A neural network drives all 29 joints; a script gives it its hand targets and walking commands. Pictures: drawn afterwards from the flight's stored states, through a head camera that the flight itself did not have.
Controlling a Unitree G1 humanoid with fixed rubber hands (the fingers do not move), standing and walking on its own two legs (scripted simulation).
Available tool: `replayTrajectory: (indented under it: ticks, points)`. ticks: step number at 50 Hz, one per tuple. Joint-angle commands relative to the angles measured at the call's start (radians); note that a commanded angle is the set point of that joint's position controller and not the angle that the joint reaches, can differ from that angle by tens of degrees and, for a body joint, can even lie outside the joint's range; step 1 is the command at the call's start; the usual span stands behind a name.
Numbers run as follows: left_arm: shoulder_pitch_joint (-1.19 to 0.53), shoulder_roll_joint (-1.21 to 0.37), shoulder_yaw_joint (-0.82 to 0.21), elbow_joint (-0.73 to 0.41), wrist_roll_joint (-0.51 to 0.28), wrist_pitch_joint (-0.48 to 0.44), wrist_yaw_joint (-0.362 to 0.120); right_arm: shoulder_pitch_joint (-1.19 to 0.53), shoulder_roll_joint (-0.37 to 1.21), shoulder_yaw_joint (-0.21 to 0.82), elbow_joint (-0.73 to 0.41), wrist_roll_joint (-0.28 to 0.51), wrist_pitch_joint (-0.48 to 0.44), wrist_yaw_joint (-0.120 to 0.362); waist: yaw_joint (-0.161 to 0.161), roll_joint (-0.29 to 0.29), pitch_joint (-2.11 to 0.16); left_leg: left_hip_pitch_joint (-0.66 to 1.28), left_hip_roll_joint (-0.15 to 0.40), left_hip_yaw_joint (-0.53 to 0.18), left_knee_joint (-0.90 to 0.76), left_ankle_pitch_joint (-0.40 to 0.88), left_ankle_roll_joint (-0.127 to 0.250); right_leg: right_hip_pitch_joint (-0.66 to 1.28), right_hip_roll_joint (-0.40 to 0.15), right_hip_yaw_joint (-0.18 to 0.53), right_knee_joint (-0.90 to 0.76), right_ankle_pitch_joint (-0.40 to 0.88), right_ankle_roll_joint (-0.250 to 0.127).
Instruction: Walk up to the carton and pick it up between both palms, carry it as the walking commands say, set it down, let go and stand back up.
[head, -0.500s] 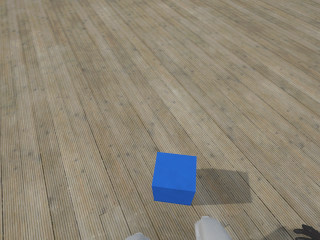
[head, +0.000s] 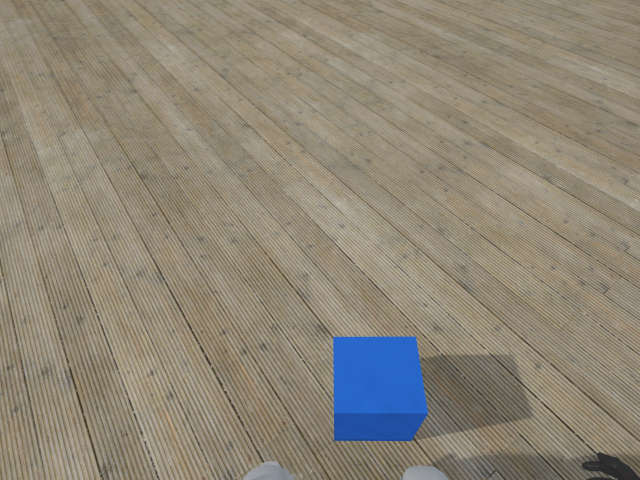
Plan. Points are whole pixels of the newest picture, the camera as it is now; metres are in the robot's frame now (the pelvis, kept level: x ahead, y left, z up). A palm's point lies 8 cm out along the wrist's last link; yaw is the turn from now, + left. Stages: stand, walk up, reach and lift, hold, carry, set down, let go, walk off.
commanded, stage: walk up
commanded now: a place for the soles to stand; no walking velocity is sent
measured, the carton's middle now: (373, 390) +0.43 -0.11 -0.60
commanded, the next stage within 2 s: none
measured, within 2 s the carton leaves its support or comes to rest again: neither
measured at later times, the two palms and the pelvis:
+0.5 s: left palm out of the picture +0.13 +0.29 -0.08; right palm out of the picture +0.05 -0.37 -0.06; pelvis +0.00 -0.03 +0.01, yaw -4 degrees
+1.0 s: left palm out of the picture +0.14 +0.26 -0.06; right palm out of the picture +0.02 -0.39 -0.07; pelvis -0.01 -0.05 +0.01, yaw -6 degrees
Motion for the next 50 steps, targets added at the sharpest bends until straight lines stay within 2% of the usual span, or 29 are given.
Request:
replayTrajectory:
  ticks: [1,6,10,13,14,15,16,17,18,20,21,23,24,25,27,28,29,30,31,34,37,38,40,42,43,45,47,48,50]
  points:
    - [0.000,0.156,0.085,-0.001,0.011,0.013,-0.031,0.029,-0.290,-0.071,-0.016,-0.010,-0.038,-0.066,0.023,0.116,-0.028,0.152,0.283,-0.387,-0.371,0.304,0.216,-0.134,0.034,0.008,0.082,-0.067,-0.003]
    - [-0.005,0.150,0.100,0.006,0.032,0.062,-0.055,0.018,-0.305,-0.067,-0.021,-0.010,-0.029,-0.069,0.010,0.180,-0.044,0.089,0.265,-0.312,-0.406,-0.018,0.214,-0.130,0.033,-0.058,0.082,0.068,-0.010]
    - [-0.007,0.158,0.104,0.015,0.037,0.070,-0.070,-0.008,-0.311,-0.068,-0.022,-0.016,-0.016,-0.068,0.004,0.213,-0.034,0.049,0.243,-0.264,-0.419,-0.193,0.201,-0.073,0.036,-0.105,-0.027,0.041,-0.009]
    - [0.053,0.171,0.115,0.037,0.045,0.056,-0.074,-0.052,-0.286,-0.052,-0.026,-0.013,-0.002,-0.062,0.062,0.118,-0.056,-0.073,0.191,-0.156,-0.303,-0.243,0.146,0.155,0.075,-0.140,-0.245,0.070,-0.031]
    - [0.059,0.185,0.122,0.039,0.051,0.049,-0.071,-0.017,-0.249,-0.041,-0.013,-0.012,0.004,-0.062,0.068,0.027,-0.054,-0.094,0.152,-0.111,-0.190,-0.257,0.111,0.176,0.066,-0.074,-0.334,0.031,-0.039]
    - [0.033,0.227,0.128,0.022,0.061,0.045,-0.067,0.021,-0.205,-0.029,-0.013,-0.006,0.008,-0.065,0.045,-0.153,-0.031,-0.118,0.071,-0.029,-0.039,-0.254,0.065,0.117,-0.048,0.167,-0.455,-0.002,-0.080]
    - [-0.045,0.258,0.121,-0.008,0.058,0.041,-0.063,0.010,-0.169,-0.017,-0.021,0.008,0.011,-0.071,0.018,-0.234,0.027,-0.138,-0.028,0.030,0.060,-0.238,0.032,0.027,-0.161,0.408,-0.559,-0.021,-0.147]
    - [-0.106,0.270,0.116,-0.015,0.054,0.038,-0.058,0.002,-0.180,-0.021,-0.015,0.011,0.007,-0.075,-0.001,-0.148,0.042,-0.067,-0.021,0.023,0.052,-0.229,0.038,-0.020,-0.199,0.402,-0.546,0.070,-0.189]
    - [-0.123,0.257,0.106,-0.002,0.046,0.035,-0.055,0.008,-0.168,-0.019,-0.006,0.012,-0.003,-0.069,-0.017,-0.094,0.010,-0.003,-0.027,0.033,-0.052,-0.159,0.044,0.014,-0.158,0.286,-0.464,0.233,-0.181]
    - [-0.146,0.194,0.087,-0.011,0.034,0.036,-0.055,0.056,-0.199,-0.030,0.035,0.010,-0.030,-0.071,-0.025,-0.064,-0.095,0.217,0.001,0.012,-0.148,0.203,0.067,-0.019,-0.047,0.074,-0.274,0.499,-0.107]
    - [-0.140,0.160,0.083,-0.025,0.026,0.036,-0.057,0.108,-0.230,-0.038,0.048,0.006,-0.038,-0.077,-0.031,0.004,-0.165,0.292,0.081,-0.081,-0.178,0.346,0.103,-0.029,-0.009,-0.005,-0.155,0.523,-0.068]
    - [-0.121,0.135,0.081,-0.032,0.022,0.048,-0.057,0.102,-0.299,-0.049,0.033,0.000,-0.044,-0.086,-0.011,0.090,-0.163,0.328,0.268,-0.360,-0.297,0.385,0.235,-0.106,0.039,-0.052,-0.016,0.225,-0.007]
    - [-0.108,0.145,0.085,-0.025,0.021,0.056,-0.057,0.071,-0.311,-0.047,0.032,0.000,-0.043,-0.086,0.002,0.106,-0.143,0.284,0.311,-0.398,-0.305,0.388,0.274,-0.101,0.037,-0.041,-0.011,-0.037,-0.005]
    - [-0.074,0.134,0.084,-0.019,0.019,0.055,-0.060,0.043,-0.319,-0.045,0.035,-0.005,-0.041,-0.087,0.024,0.120,-0.114,0.223,0.305,-0.371,-0.304,0.364,0.267,-0.057,0.027,-0.040,-0.101,-0.069,-0.018]
    - [-0.012,0.139,0.089,0.015,0.034,0.035,-0.064,-0.040,-0.256,-0.022,0.030,-0.003,-0.027,-0.081,0.066,0.040,-0.087,0.061,0.183,-0.208,-0.216,0.232,0.151,0.102,0.039,-0.019,-0.305,0.140,-0.058]
    - [-0.022,0.188,0.101,0.015,0.047,0.026,-0.062,-0.018,-0.209,-0.011,0.025,0.007,-0.021,-0.079,0.043,-0.128,-0.082,-0.025,0.078,-0.088,-0.075,0.169,0.086,0.139,-0.050,0.150,-0.389,0.274,-0.097]
    - [-0.067,0.222,0.104,-0.002,0.045,0.023,-0.061,-0.026,-0.157,0.006,0.027,0.013,-0.015,-0.082,0.026,-0.247,-0.048,-0.081,-0.037,0.027,-0.002,-0.040,0.042,0.109,-0.156,0.316,-0.494,0.301,-0.160]
    - [-0.092,0.232,0.101,-0.004,0.042,0.026,-0.063,-0.038,-0.172,0.000,0.036,0.011,-0.011,-0.086,0.028,-0.216,-0.035,-0.042,-0.036,0.028,-0.021,-0.196,0.043,0.069,-0.198,0.335,-0.510,0.320,-0.205]
    - [-0.119,0.229,0.093,-0.003,0.041,0.028,-0.066,-0.024,-0.193,-0.004,0.051,0.012,-0.014,-0.083,0.018,-0.173,-0.033,0.032,-0.035,0.021,-0.066,-0.209,0.047,0.026,-0.173,0.281,-0.461,0.314,-0.201]
    - [-0.181,0.174,0.077,-0.026,0.032,0.037,-0.065,0.045,-0.203,-0.010,0.088,0.000,-0.031,-0.075,-0.018,-0.099,-0.080,0.200,-0.009,-0.010,-0.164,0.111,0.074,-0.036,-0.061,0.083,-0.339,0.324,-0.107]
    - [-0.144,0.138,0.073,-0.024,0.027,0.047,-0.068,0.006,-0.269,-0.017,0.080,-0.008,-0.034,-0.082,0.022,0.033,-0.102,0.159,0.152,-0.301,-0.312,-0.028,0.165,-0.041,0.020,0.004,-0.185,0.154,-0.046]
    - [-0.116,0.142,0.078,-0.005,0.027,0.050,-0.068,-0.031,-0.278,-0.015,0.078,-0.006,-0.033,-0.080,0.050,0.034,-0.082,0.093,0.183,-0.335,-0.340,-0.121,0.182,-0.007,0.035,-0.014,-0.189,0.056,-0.044]
    - [-0.075,0.153,0.085,0.019,0.038,0.046,-0.072,-0.084,-0.242,0.000,0.084,-0.006,-0.023,-0.074,0.065,-0.047,-0.027,-0.042,0.118,-0.243,-0.274,-0.245,0.130,0.054,-0.001,0.079,-0.362,-0.061,-0.077]
    - [-0.123,0.196,0.091,0.012,0.045,0.036,-0.073,-0.068,-0.182,0.013,0.102,0.003,-0.014,-0.073,0.023,-0.199,0.013,-0.054,-0.039,-0.041,-0.120,-0.193,0.056,0.004,-0.112,0.284,-0.549,-0.170,-0.131]
    - [-0.149,0.215,0.093,0.007,0.043,0.038,-0.074,-0.052,-0.192,0.010,0.116,0.000,-0.015,-0.074,0.013,-0.188,0.030,0.000,-0.061,0.004,-0.103,-0.165,0.050,-0.042,-0.140,0.287,-0.564,-0.143,-0.150]
    - [-0.190,0.188,0.079,-0.002,0.037,0.042,-0.077,-0.007,-0.199,0.009,0.132,-0.006,-0.028,-0.070,-0.009,-0.119,0.005,0.135,-0.052,-0.001,-0.170,-0.067,0.060,-0.087,-0.094,0.177,-0.467,0.016,-0.124]
    - [-0.195,0.158,0.072,-0.012,0.031,0.043,-0.076,0.015,-0.221,0.003,0.133,-0.008,-0.036,-0.072,-0.007,-0.062,-0.054,0.184,0.014,-0.105,-0.237,0.011,0.091,-0.074,-0.033,0.075,-0.352,0.149,-0.085]
    - [-0.173,0.149,0.073,-0.016,0.030,0.045,-0.075,0.010,-0.247,-0.002,0.126,-0.010,-0.039,-0.074,0.007,0.001,-0.077,0.173,0.075,-0.222,-0.282,0.005,0.125,-0.059,-0.003,0.043,-0.267,0.186,-0.062]
    - [-0.127,0.134,0.074,0.000,0.026,0.049,-0.072,-0.037,-0.273,-0.001,0.123,-0.010,-0.039,-0.076,0.049,0.062,-0.096,0.119,0.168,-0.355,-0.338,-0.001,0.181,0.010,0.040,-0.019,-0.185,0.137,-0.036]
